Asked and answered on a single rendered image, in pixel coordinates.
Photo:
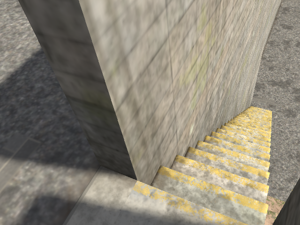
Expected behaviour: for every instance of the stairs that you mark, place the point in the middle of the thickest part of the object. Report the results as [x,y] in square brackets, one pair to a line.
[228,171]

